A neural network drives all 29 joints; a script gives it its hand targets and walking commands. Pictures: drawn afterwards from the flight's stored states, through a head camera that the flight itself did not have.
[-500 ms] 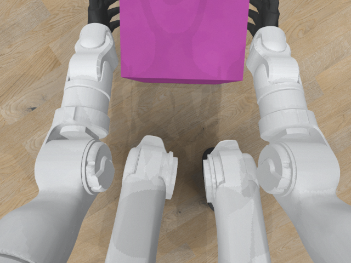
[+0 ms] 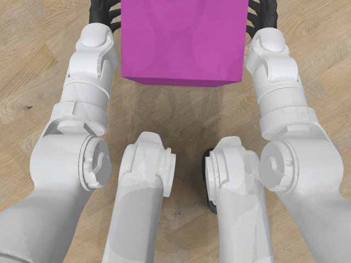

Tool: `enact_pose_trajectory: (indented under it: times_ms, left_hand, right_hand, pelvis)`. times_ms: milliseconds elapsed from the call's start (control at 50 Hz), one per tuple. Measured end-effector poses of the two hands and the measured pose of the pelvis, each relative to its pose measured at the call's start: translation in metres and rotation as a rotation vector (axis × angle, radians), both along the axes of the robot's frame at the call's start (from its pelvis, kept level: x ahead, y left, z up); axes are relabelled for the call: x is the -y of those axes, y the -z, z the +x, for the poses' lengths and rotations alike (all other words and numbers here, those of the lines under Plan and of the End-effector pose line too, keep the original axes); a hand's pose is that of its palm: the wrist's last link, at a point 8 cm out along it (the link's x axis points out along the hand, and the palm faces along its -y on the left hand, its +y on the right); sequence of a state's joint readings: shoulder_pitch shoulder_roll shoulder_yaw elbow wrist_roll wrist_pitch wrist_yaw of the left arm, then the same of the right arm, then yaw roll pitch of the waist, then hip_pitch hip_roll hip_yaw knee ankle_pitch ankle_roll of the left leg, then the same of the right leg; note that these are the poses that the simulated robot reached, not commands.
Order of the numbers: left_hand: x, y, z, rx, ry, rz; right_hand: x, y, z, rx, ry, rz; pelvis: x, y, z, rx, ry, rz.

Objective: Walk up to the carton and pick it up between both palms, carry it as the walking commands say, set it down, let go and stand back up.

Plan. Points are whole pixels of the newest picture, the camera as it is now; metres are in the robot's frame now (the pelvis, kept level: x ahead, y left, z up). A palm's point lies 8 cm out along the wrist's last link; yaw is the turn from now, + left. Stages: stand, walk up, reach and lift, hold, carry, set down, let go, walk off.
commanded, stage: set down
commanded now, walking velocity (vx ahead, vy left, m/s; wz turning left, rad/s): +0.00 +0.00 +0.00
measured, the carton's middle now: (181, 33) +0.53 +0.02 -0.22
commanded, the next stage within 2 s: none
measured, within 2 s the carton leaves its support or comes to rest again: rests again in 0.44 s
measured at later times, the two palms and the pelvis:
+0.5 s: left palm (107, 32) +0.51 +0.17 -0.17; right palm (259, 35) +0.52 -0.12 -0.17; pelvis +0.00 +0.00 -0.01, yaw +0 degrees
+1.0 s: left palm (108, 33) +0.51 +0.17 -0.17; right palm (260, 35) +0.52 -0.13 -0.17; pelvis +0.00 +0.00 -0.02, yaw +0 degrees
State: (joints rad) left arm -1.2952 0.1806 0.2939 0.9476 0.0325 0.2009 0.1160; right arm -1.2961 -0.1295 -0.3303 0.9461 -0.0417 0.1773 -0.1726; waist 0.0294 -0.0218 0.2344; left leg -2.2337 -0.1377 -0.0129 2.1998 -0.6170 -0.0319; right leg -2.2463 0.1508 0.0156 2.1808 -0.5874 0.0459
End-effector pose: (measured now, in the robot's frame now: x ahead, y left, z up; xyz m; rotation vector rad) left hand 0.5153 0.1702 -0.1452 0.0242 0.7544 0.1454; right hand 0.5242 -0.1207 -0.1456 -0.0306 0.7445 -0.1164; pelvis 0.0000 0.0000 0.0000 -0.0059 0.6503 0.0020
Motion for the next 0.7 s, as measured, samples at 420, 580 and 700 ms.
enact_pose_trajectory:
  times_ms: [420, 580, 700]
  left_hand:
    - [0.001, 0.019, -0.002, -0.019, 0.019, -0.005]
    - [0.001, 0.026, -0.004, -0.028, 0.024, -0.005]
    - [0.001, 0.028, -0.004, -0.029, 0.031, -0.009]
  right_hand:
    - [0.002, 0.018, -0.001, -0.02, -0.013, -0.005]
    - [0.003, 0.025, -0.002, -0.029, -0.025, -0.007]
    - [0.004, 0.027, -0.001, -0.031, -0.033, -0.01]
  pelvis:
    - [0.001, 0.006, 0.002, 0.024, -0.001, 0.0]
    - [0.001, 0.01, 0.002, 0.038, -0.001, 0.0]
    - [0.001, 0.012, 0.001, 0.049, -0.001, 0.0]
